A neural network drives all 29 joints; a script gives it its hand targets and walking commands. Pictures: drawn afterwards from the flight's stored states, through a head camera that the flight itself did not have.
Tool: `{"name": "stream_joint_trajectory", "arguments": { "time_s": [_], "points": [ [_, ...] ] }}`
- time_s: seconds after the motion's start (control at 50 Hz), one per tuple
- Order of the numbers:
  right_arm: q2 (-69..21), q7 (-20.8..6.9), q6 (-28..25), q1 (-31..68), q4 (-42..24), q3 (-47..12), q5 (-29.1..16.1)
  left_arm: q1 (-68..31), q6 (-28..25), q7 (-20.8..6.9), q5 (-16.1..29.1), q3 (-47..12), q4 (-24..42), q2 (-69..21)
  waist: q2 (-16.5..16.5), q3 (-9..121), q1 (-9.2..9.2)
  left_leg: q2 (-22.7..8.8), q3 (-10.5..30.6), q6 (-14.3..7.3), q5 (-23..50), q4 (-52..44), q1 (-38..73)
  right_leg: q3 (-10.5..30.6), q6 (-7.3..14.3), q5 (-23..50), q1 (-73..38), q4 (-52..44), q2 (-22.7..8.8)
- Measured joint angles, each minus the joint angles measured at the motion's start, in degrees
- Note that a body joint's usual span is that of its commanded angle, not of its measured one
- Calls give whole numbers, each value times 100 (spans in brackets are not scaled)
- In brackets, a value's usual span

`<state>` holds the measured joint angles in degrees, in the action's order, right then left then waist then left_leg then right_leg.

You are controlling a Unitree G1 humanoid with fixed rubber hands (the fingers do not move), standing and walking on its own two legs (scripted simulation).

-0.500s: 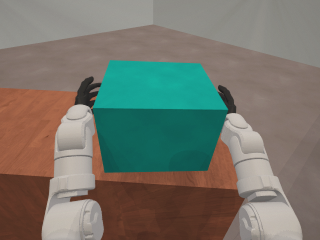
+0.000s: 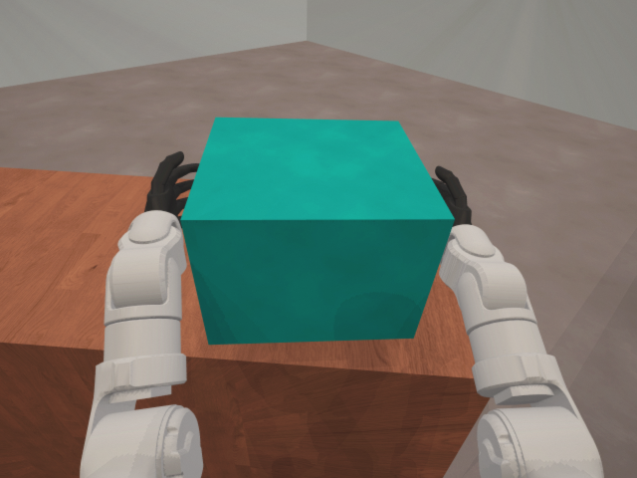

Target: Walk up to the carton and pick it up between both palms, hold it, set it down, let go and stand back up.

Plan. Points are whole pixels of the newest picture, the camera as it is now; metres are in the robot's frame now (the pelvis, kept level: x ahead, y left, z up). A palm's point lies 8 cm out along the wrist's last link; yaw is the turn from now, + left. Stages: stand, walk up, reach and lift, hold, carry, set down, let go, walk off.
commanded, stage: hold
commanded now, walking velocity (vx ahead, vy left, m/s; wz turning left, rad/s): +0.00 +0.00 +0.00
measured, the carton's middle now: (311, 223) +0.40 +0.00 +0.18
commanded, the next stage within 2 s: none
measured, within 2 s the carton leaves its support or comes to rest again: neither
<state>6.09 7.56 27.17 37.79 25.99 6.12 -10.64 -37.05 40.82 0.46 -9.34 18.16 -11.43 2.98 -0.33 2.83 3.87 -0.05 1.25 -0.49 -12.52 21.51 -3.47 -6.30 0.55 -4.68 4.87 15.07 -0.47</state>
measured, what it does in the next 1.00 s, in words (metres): stands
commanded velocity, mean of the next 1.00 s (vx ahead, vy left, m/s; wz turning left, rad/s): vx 0.00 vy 0.00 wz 0.00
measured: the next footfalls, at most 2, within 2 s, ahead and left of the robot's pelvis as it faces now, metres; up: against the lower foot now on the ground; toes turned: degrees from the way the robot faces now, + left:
none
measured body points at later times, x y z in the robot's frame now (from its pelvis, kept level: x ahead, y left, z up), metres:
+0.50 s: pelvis +0.01 +0.00 +0.00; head -0.05 +0.02 +0.45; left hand +0.38 +0.18 +0.21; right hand +0.37 -0.18 +0.20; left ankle +0.00 +0.11 -0.75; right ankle +0.05 -0.12 -0.75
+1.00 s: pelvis +0.00 +0.00 +0.00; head -0.06 +0.01 +0.45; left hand +0.38 +0.17 +0.22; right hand +0.37 -0.18 +0.20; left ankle +0.00 +0.11 -0.75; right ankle +0.05 -0.12 -0.75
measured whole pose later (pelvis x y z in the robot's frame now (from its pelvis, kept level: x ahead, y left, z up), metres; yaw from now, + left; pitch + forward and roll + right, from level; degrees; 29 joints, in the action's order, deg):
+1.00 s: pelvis +0.00 +0.00 +0.00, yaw +0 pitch -6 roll -1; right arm 6.8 7.6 28.0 37.4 24.7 5.4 -11.6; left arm -36.1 42.2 0.8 -9.4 18.0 -8.9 2.3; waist -0.1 3.1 4.0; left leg -0.2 0.8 -0.6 -12.8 21.8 -3.3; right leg -5.7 0.5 -4.7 4.8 15.2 -0.3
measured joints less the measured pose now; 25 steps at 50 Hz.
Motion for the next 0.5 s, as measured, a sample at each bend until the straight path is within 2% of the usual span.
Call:
{"name": "stream_joint_trajectory", "arguments": {
  "time_s": [0.18,0.3,0.5],
  "points": [
    [20,7,-22,-149,-203,-43,-109,186,72,103,104,-151,316,12,-13,104,19,-9,-21,-5,-51,51,-100,24,-14,-18,87,6,10],
    [48,-23,19,-78,-93,-25,-118,96,167,86,7,-62,280,-62,2,39,21,-11,-48,-23,-90,72,-18,52,-20,-46,16,28,13],
    [98,15,102,-143,-296,-127,-155,206,208,69,11,-60,479,-95,11,-10,37,-14,-42,-27,-97,72,30,49,-32,-34,-49,-7,18]
  ]
}}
